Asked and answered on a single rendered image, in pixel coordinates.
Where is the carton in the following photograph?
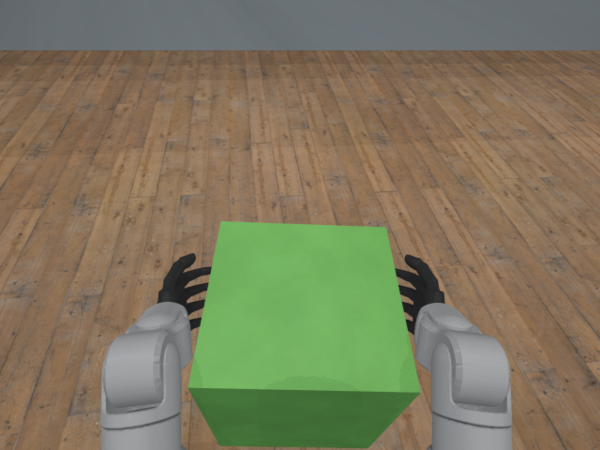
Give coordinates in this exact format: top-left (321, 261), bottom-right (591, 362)
top-left (188, 221), bottom-right (421, 448)

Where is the right robot forearm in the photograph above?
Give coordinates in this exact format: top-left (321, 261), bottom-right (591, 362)
top-left (414, 303), bottom-right (512, 450)

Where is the left robot forearm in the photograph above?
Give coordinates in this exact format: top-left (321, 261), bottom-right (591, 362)
top-left (100, 302), bottom-right (193, 450)

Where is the right robot hand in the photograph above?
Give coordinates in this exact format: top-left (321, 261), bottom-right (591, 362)
top-left (395, 254), bottom-right (445, 335)

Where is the left robot hand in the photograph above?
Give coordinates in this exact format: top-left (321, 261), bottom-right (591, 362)
top-left (157, 253), bottom-right (212, 330)

